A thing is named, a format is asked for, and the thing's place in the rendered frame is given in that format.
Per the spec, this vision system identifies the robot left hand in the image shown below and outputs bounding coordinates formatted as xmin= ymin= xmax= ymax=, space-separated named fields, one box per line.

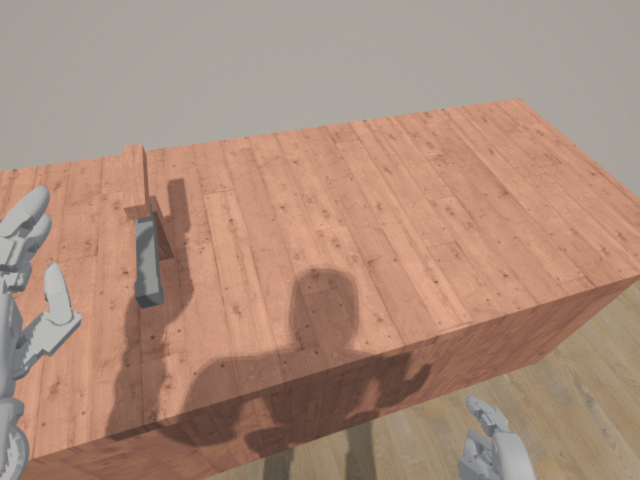
xmin=0 ymin=186 xmax=81 ymax=399

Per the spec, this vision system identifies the counter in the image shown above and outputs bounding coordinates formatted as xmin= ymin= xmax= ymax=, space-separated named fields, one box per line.
xmin=0 ymin=98 xmax=640 ymax=480

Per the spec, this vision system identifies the robot right hand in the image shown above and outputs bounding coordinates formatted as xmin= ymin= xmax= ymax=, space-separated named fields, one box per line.
xmin=458 ymin=395 xmax=537 ymax=480

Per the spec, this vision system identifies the robot left forearm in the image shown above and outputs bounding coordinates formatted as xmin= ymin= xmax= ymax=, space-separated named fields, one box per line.
xmin=0 ymin=398 xmax=30 ymax=480

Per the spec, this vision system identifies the tap lever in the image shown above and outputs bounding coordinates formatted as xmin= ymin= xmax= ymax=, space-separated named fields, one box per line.
xmin=135 ymin=204 xmax=164 ymax=309

